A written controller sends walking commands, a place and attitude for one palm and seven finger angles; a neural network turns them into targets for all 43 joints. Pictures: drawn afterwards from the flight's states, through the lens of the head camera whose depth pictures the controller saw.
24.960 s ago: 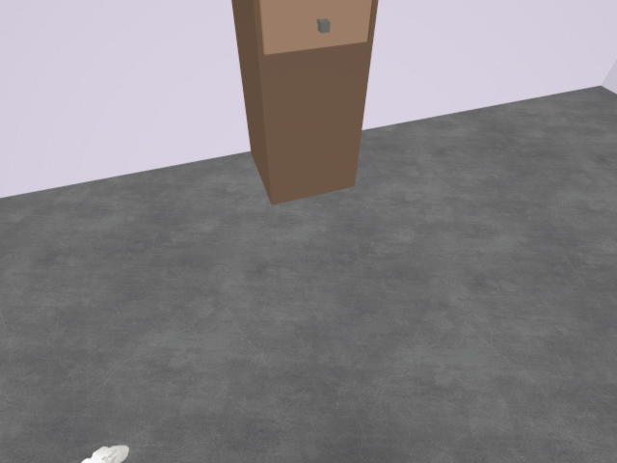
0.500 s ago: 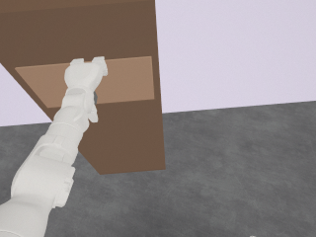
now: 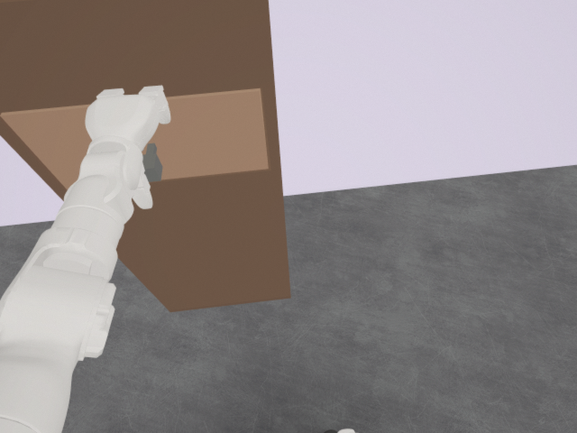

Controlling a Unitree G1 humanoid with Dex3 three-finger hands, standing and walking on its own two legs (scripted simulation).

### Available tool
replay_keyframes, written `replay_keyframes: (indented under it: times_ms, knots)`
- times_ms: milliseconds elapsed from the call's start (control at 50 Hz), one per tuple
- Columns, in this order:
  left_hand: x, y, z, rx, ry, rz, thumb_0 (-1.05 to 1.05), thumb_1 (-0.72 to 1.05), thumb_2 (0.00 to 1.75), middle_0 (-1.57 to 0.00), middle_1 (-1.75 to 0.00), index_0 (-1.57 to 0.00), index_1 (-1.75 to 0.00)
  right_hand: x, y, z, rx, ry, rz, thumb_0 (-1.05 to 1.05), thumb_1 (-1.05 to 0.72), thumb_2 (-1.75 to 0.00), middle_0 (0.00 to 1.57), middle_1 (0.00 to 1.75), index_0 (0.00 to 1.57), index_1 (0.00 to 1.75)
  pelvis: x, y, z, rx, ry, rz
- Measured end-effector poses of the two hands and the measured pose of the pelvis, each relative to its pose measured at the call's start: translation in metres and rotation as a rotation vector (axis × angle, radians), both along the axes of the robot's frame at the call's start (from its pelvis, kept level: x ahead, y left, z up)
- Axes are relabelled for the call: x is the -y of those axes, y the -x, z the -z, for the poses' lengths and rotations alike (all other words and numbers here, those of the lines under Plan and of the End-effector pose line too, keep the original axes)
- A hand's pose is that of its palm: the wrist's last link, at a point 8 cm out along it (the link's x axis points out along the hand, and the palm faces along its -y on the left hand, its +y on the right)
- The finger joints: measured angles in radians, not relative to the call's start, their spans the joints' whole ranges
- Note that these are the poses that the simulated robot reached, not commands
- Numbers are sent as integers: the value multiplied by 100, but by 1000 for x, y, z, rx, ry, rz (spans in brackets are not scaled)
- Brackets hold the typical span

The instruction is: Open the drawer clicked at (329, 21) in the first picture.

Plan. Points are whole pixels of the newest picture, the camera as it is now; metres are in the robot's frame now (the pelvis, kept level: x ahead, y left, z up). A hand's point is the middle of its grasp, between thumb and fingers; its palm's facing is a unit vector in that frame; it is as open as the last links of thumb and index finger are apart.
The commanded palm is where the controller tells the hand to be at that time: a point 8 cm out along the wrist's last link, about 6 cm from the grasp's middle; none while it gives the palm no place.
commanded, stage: re-aim the fingers above the handle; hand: left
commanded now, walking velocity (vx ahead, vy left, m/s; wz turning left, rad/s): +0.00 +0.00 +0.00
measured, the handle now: (150, 160) +0.54 +0.21 +0.04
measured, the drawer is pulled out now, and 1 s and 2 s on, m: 0.00 0.00 0.00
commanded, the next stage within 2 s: lower the fingers behind the handle in 1.30 s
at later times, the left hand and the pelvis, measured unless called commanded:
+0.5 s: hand (139, 147) +0.50 +0.20 +0.10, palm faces +0.02 +0.02 -1.00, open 13.5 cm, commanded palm +0.49 +0.22 +0.15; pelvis -0.03 +0.01 -0.01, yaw +0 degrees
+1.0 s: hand (140, 147) +0.50 +0.20 +0.10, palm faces +0.01 +0.02 -1.00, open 13.5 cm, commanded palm +0.51 +0.23 +0.14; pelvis -0.05 +0.01 -0.02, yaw -1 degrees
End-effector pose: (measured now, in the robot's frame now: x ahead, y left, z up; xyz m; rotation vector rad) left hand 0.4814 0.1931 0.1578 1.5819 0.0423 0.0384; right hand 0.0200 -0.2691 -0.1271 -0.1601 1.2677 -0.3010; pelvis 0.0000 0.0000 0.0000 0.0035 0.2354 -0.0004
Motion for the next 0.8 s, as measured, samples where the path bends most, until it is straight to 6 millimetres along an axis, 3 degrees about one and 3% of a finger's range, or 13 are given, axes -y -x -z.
replay_keyframes:
  times_ms: [360, 800]
  knots:
    - [-1, 0, 1, 29, -5, 17, 0, -49, 30, -38, -127, -38, -124, -13, 10, 0, 35, 15, -11, 0, -91, -89, 21, 30, 20, 30, -11, 16, 6, -22, 2, 1]
    - [0, 0, 0, 20, -9, 0, 0, -49, 30, -39, -123, -38, -125, -5, 77, 3, -40, 48, 36, 0, -91, -89, 21, 30, 20, 30, -8, 43, 15, -53, -3, 8]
